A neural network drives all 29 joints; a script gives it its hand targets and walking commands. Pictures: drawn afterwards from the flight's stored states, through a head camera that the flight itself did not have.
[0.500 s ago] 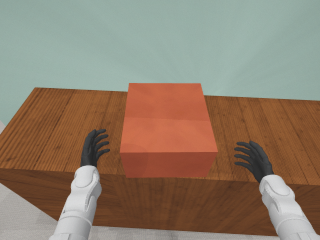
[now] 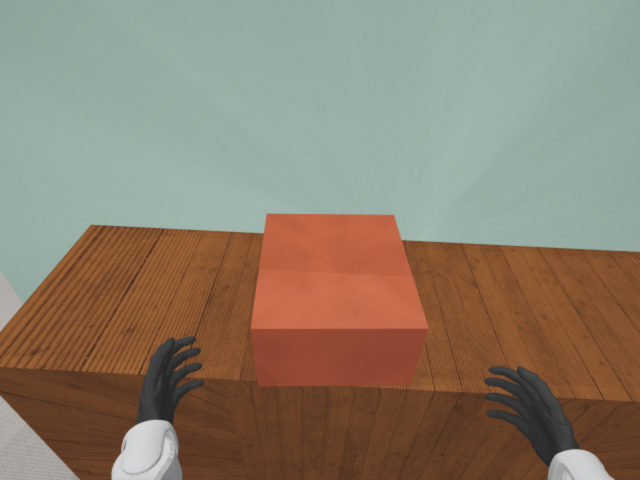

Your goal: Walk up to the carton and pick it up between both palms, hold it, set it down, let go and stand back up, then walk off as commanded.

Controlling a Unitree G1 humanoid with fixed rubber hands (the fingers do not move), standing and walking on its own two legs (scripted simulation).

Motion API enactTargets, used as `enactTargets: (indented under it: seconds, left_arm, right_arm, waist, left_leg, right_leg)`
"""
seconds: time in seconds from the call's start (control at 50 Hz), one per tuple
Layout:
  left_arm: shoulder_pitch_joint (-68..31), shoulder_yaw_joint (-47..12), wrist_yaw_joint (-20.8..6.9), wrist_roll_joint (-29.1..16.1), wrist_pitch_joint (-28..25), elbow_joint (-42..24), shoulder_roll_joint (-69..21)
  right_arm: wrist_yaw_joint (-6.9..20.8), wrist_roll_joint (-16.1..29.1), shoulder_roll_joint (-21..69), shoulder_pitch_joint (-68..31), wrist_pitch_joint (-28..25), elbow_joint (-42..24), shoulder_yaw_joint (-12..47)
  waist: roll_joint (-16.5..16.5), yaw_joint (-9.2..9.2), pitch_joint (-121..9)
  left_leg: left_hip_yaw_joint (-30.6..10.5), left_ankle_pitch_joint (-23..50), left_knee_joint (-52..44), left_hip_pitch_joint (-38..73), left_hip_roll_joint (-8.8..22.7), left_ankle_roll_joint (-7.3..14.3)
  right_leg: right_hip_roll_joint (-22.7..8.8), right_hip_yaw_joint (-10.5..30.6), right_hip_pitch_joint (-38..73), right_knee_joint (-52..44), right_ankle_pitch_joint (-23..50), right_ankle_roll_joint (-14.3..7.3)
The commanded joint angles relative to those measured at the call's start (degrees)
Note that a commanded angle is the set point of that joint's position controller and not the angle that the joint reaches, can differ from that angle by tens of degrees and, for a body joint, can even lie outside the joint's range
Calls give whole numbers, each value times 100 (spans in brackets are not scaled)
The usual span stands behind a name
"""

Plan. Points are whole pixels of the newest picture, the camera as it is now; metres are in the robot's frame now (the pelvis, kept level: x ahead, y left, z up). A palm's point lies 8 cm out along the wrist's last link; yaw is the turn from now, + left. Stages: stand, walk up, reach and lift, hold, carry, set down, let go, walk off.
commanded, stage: set down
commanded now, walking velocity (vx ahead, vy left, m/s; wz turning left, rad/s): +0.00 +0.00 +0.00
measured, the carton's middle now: (332, 292) +0.45 +0.00 +0.00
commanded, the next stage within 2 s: let go in 1.52 s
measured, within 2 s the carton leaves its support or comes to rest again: neither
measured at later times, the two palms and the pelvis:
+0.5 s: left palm (162, 421) +0.22 +0.21 +0.00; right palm (533, 453) +0.20 -0.24 -0.01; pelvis +0.01 +0.00 +0.00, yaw +0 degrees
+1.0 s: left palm (151, 460) +0.19 +0.23 -0.04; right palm (522, 462) +0.19 -0.23 -0.02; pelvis +0.02 +0.00 +0.00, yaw +0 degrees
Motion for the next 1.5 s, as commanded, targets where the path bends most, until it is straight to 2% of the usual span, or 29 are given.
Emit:
enactTargets:
  seconds: [0.0,0.12,0.26,0.34,0.44,0.58,0.66,0.8,0.96,1.2,1.48]
  left_arm:
    - [-941,-277,145,494,179,-1197,419]
    - [-939,-195,44,506,326,-1305,452]
    - [-824,-254,7,432,245,-1212,506]
    - [-671,-245,-50,378,135,-1112,604]
    - [-339,-214,-169,388,19,-824,676]
    - [255,-186,-377,516,-176,-494,697]
    - [410,-178,-412,607,-319,-492,702]
    - [260,-160,-449,614,-475,-325,828]
    - [43,-123,-535,626,-381,137,946]
    - [-131,-84,-558,642,-364,475,1102]
    - [-373,2,-678,778,-410,1174,1292]
  right_arm:
    - [-44,146,-661,-922,341,-2103,-430]
    - [-112,7,-589,-626,588,-2225,-447]
    - [-123,-242,-430,-486,560,-2184,-598]
    - [-168,-348,-289,-325,438,-2210,-555]
    - [-260,-456,-138,-39,278,-2033,-414]
    - [-398,-547,-30,374,22,-1672,-203]
    - [-432,-580,7,494,-113,-1425,-124]
    - [-487,-713,238,485,-197,-1070,-36]
    - [-596,-994,454,340,-53,-626,-29]
    - [-635,-1295,540,70,-181,-187,-93]
    - [-694,-1572,649,-252,-390,910,-2]
  waist:
    - [-129,-64,1046]
    - [-221,-113,1072]
    - [-5,-118,773]
    - [-61,-94,558]
    - [-60,-86,471]
    - [93,-106,336]
    - [198,-81,328]
    - [205,-97,527]
    - [290,-88,849]
    - [382,-95,751]
    - [453,-172,669]
  left_leg:
    - [358,-513,-1130,-338,-176,185]
    - [336,-289,-921,12,-288,152]
    - [308,-343,-1010,-230,-168,148]
    - [317,-227,-951,-314,-165,171]
    - [310,128,-904,-244,-175,172]
    - [263,902,-793,89,-207,109]
    - [239,1183,-715,282,-188,65]
    - [261,901,-733,309,-166,106]
    - [302,456,-815,178,-143,128]
    - [316,371,-732,73,-121,131]
    - [353,342,-603,78,-109,134]
  right_leg:
    - [-542,820,1025,-1164,-1815,54]
    - [-739,876,590,-1247,-2000,-22]
    - [-631,792,942,-1060,-1681,71]
    - [-618,791,1142,-979,-1400,128]
    - [-580,710,1299,-891,-693,161]
    - [-403,464,1611,-701,924,129]
    - [-331,402,1599,-652,1261,92]
    - [-350,436,1381,-739,778,73]
    - [-409,473,1217,-824,81,46]
    - [-379,414,1227,-692,80,43]
    - [-374,401,1222,-603,188,87]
